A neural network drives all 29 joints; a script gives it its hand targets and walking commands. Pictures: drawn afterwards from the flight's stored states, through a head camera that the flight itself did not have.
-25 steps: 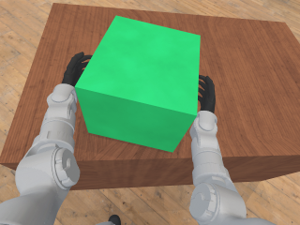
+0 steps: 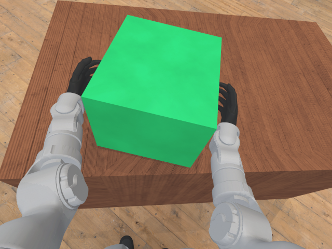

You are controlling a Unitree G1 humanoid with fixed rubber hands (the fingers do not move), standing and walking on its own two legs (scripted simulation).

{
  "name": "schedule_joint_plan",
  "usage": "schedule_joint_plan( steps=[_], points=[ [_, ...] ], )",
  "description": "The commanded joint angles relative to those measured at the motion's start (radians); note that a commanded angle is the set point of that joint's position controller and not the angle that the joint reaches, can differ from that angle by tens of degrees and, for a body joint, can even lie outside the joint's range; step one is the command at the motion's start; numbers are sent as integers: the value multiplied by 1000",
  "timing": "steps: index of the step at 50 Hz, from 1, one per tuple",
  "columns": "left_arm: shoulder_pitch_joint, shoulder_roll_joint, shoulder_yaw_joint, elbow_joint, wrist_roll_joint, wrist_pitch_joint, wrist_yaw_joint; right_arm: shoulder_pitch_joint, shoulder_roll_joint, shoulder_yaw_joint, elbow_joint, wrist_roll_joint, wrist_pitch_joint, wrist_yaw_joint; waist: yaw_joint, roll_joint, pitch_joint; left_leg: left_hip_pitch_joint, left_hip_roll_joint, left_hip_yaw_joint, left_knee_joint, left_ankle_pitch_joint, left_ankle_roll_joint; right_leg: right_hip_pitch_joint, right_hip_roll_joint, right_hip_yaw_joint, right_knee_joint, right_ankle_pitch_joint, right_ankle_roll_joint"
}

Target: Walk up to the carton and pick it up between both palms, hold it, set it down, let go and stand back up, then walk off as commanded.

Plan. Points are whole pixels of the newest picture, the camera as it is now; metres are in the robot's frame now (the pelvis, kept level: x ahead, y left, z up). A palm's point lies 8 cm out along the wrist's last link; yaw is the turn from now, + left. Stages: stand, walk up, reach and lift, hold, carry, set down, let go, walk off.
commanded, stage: set down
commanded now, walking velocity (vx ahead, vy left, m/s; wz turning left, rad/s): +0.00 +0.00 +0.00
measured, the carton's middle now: (159, 91) +0.50 -0.01 +0.00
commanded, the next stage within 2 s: none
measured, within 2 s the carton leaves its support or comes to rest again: rests again in 0.16 s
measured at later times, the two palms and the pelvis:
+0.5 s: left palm (79, 96) +0.44 +0.19 +0.04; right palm (226, 119) +0.38 -0.17 +0.04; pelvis -0.01 +0.00 +0.00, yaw +0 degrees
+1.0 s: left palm (59, 95) +0.44 +0.23 +0.04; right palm (224, 122) +0.38 -0.17 +0.03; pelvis -0.03 +0.02 -0.02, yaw -1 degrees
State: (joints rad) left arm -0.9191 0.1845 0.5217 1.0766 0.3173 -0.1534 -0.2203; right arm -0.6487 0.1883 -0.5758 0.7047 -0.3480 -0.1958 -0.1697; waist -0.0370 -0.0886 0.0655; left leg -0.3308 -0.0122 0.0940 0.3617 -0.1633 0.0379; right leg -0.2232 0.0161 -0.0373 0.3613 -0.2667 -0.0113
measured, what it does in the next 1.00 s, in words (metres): stands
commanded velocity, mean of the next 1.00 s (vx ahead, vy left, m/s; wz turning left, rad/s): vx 0.00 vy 0.00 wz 0.00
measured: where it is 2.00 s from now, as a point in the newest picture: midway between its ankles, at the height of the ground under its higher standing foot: outside the picture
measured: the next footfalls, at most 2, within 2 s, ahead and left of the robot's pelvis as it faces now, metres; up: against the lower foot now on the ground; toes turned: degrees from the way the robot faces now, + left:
none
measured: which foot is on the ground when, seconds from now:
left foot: down 0.00-1.00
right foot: down 0.00-1.00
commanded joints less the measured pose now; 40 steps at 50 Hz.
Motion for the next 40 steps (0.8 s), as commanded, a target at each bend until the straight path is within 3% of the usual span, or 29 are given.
schedule_joint_plan(
  steps=[1,2,6,9,13,16,17,20,23,24,25,26,27,30,34,35,37,38,39,40],
  points=[
    [-486,-360,-102,63,83,-15,-92,-454,429,197,181,-197,-23,139,-14,79,-530,272,64,-14,107,378,6,-166,-53,-39,2,393,88],
    [-478,-344,-94,61,80,-15,-91,-445,421,204,182,-192,-21,139,-4,89,-531,264,65,-14,101,373,8,-162,-55,-35,6,402,90],
    [-489,-321,-103,50,76,-20,-84,-436,400,176,190,-195,-20,132,-21,94,-534,273,69,-18,114,383,8,-184,-54,-38,7,375,90],
    [-486,-336,-87,47,93,-19,-78,-434,420,155,189,-205,-26,128,-17,106,-516,301,69,-20,122,423,9,-224,-49,-43,-10,339,88],
    [-470,-253,-78,30,81,-26,-54,-420,337,145,182,-184,-29,111,-7,110,-545,302,72,-23,132,426,5,-232,-47,-41,2,321,88],
    [-463,-158,-78,22,49,-27,-26,-396,239,137,205,-153,-26,83,-25,104,-546,287,72,-24,134,411,6,-222,-49,-35,4,352,92],
    [-445,-89,-94,25,21,-29,-8,-390,172,159,209,-112,-33,70,-15,110,-577,286,74,-22,144,419,3,-221,-46,-29,9,365,92],
    [-452,101,-147,23,-62,-34,46,-394,-30,183,233,-23,-43,19,-42,118,-629,262,81,-25,161,404,-5,-216,-39,-19,20,382,86],
    [-488,143,-213,62,-154,-50,77,-432,-27,263,264,81,-43,-10,-44,97,-640,163,73,-26,178,348,-2,-197,-40,7,38,406,85],
    [-494,183,-237,78,-188,-60,88,-432,-69,265,282,108,-47,-20,-60,113,-693,146,71,-32,183,346,-5,-179,-38,15,51,443,80],
    [-499,211,-248,103,-216,-76,97,-449,-74,291,287,147,-54,-27,-46,111,-735,107,67,-32,198,351,-6,-161,-41,29,67,489,80],
    [-506,236,-274,108,-250,-94,105,-441,-92,292,290,165,-62,-37,-63,114,-787,104,67,-41,201,361,-8,-157,-43,33,84,524,84],
    [-518,290,-278,144,-279,-106,114,-460,-125,311,304,202,-62,-41,-52,112,-829,72,65,-39,222,374,-5,-156,-42,44,101,561,82],
    [-572,322,-339,161,-351,-158,137,-514,-143,322,305,247,-82,-50,-60,145,-1002,84,64,-59,268,438,-9,-237,-42,47,141,606,75],
    [-614,382,-404,226,-415,-177,141,-535,-220,361,385,330,-76,-58,-67,187,-1066,102,62,-59,314,483,-18,-300,-44,43,166,651,62],
    [-614,395,-414,254,-429,-179,144,-547,-236,374,385,350,-72,-56,-53,195,-1075,95,61,-60,316,468,-18,-304,-41,38,170,618,61],
    [-627,409,-461,272,-460,-182,144,-566,-271,394,377,398,-75,-56,-63,209,-1103,107,58,-62,324,462,-28,-303,-37,29,178,617,59],
    [-609,424,-470,320,-472,-178,142,-570,-289,423,393,424,-71,-55,-53,209,-1073,82,55,-62,325,454,-23,-296,-36,34,187,627,55],
    [-598,404,-499,340,-492,-176,136,-564,-297,434,404,441,-70,-54,-71,213,-1067,91,54,-66,322,434,-27,-313,-35,24,179,597,54],
    [-599,411,-512,346,-501,-175,136,-565,-313,440,408,462,-73,-51,-68,222,-1054,110,51,-72,325,444,-29,-332,-27,19,179,574,52]
  ],
)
